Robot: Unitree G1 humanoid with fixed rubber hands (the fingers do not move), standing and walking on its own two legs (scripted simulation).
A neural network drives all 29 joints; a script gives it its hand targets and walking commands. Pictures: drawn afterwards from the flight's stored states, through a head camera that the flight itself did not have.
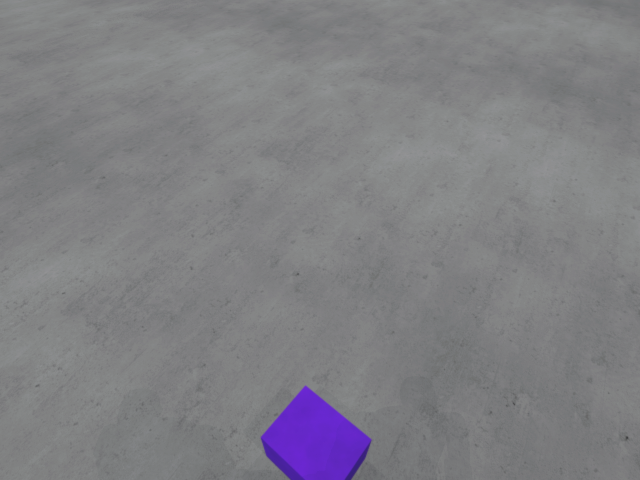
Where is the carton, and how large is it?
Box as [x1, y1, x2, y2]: [261, 385, 371, 479]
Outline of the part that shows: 305,385 261,436 266,455 291,479 350,479 365,457 371,439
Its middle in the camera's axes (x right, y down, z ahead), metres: -0.02 +0.56 +1.07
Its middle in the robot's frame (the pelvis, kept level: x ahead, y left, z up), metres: +0.38 +0.01 -0.69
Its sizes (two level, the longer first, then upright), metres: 0.226 0.178 0.174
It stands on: the floor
